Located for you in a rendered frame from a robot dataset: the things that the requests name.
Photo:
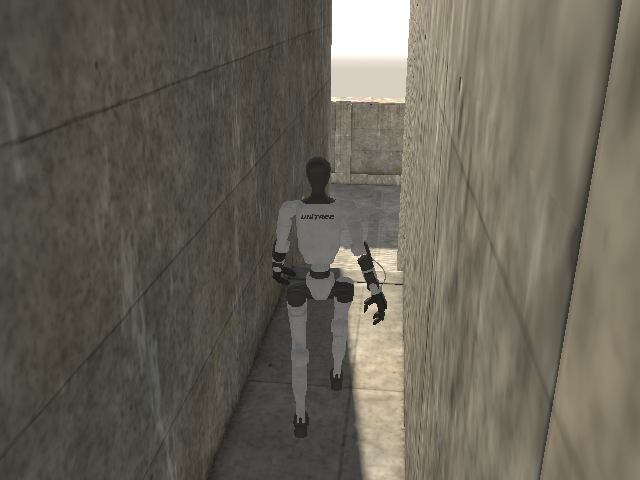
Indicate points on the right robot upper arm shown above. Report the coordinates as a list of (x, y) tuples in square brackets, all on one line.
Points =
[(350, 211)]

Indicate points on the left robot upper arm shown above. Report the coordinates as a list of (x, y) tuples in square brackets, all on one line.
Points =
[(287, 211)]

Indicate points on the right robot hand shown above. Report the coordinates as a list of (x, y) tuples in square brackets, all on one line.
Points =
[(381, 302)]

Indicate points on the robot right forearm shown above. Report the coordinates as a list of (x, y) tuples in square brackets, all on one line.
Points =
[(368, 271)]

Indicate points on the left robot hand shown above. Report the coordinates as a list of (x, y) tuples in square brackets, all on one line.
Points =
[(285, 270)]

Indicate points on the robot left forearm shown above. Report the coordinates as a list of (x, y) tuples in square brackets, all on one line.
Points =
[(277, 259)]

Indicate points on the robot right shin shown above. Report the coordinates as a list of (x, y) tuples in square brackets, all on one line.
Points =
[(338, 349)]

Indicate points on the robot left foot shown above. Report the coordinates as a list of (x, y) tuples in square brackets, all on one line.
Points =
[(301, 428)]

